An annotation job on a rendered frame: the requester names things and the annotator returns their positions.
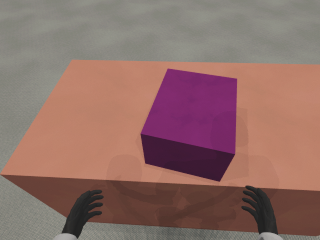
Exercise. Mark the robot left hand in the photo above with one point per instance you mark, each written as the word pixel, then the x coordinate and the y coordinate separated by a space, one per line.
pixel 79 215

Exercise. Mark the robot right hand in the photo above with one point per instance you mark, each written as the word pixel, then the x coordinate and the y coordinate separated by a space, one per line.
pixel 263 213

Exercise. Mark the carton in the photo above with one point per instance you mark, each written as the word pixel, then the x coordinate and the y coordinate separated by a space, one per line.
pixel 191 126

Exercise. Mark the pedestal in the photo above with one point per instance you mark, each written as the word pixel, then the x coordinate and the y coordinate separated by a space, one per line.
pixel 87 136

